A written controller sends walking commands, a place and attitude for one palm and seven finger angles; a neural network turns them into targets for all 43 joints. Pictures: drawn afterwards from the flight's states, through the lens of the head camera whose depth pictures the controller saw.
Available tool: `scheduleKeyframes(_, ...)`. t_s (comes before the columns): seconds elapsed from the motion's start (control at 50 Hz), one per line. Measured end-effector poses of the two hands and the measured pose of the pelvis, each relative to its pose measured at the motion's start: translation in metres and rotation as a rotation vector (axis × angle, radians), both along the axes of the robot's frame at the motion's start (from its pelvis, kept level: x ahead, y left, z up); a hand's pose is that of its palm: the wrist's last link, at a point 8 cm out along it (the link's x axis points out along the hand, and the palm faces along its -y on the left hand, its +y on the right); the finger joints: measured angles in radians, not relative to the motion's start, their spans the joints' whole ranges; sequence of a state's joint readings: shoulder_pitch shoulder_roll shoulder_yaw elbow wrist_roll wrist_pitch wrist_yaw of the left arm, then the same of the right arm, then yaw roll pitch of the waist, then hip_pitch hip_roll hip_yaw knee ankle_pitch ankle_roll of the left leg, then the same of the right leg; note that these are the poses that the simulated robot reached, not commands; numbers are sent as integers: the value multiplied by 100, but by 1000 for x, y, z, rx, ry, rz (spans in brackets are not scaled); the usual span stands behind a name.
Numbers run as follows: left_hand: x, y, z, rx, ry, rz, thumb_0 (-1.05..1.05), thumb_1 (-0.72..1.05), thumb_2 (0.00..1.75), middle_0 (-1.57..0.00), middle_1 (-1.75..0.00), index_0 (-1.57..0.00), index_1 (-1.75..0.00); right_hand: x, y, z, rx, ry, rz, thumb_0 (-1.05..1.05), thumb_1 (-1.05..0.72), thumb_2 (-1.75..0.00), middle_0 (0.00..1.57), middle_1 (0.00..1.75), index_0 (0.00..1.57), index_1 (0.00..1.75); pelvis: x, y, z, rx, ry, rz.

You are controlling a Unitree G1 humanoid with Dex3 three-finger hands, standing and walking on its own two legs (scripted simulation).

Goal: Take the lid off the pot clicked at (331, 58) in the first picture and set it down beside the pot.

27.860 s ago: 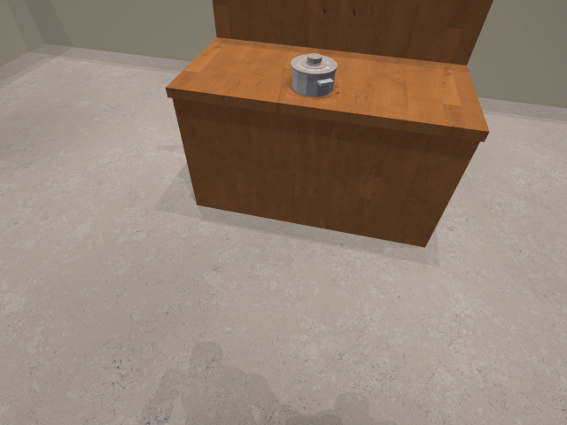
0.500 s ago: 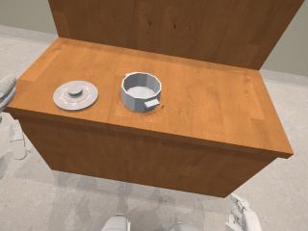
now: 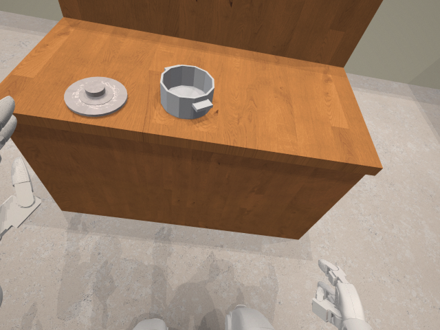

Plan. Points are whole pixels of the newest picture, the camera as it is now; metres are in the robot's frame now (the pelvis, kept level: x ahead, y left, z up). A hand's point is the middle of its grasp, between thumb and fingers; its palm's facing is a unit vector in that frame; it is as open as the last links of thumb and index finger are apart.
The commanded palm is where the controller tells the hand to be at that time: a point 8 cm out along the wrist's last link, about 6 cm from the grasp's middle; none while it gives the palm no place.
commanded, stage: stop stepping back and stand still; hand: left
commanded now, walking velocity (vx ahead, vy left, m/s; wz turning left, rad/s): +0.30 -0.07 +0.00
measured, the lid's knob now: (95, 89) +0.70 +0.38 -0.06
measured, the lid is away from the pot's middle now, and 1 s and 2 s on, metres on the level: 0.26 0.26 0.26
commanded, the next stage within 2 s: let the arm hang, fingers relaxed in 1.88 s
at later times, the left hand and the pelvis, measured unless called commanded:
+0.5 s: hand out of the picture +0.07 +0.26 +0.15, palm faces +0.41 -0.86 -0.30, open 7.4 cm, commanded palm +0.00 +0.29 +0.21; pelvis -0.12 +0.01 -0.01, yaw +2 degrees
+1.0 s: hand out of the picture +0.00 +0.27 -0.15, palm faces +0.13 -0.98 -0.13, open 7.4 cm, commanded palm none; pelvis -0.16 +0.08 -0.03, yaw +7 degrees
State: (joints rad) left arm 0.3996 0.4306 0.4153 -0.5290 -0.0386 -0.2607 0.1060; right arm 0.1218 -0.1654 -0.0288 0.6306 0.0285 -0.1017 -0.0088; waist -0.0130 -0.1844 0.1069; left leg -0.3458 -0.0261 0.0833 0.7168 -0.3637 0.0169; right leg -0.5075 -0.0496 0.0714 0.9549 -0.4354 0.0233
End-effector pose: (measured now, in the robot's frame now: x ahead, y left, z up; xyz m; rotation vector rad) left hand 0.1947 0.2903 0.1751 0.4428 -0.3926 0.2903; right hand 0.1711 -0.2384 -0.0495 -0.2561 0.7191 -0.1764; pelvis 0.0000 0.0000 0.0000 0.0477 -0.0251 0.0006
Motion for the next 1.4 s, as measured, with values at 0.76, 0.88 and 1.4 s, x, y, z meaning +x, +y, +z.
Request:
scheduleKeyframes(0.76, -199, 34, 63, 273, -155, -31, 1, 89, 89, -22, -30, -21, -30, -182, 48, -11, 33, 11, 12, 1, -90, -89, 20, 30, 20, 30, -160, 45, -4, -120, 23, 80)
scheduleKeyframes(0.88, -170, 94, -121, -232, 414, 234, 0, 90, 90, -20, -30, -20, -30, -220, 60, -51, -18, 195, 65, 1, -90, -89, 20, 30, 20, 30, -165, 73, -26, -111, 44, 169)
scheduleKeyframes(1.4, -154, 7, -293, -410, 1453, 191, 0, 92, 89, -20, -30, -20, -30, -298, 41, -57, 80, 833, -200, 1, -90, -89, 20, 30, 20, 30, -52, 41, 11, -79, 32, 86)
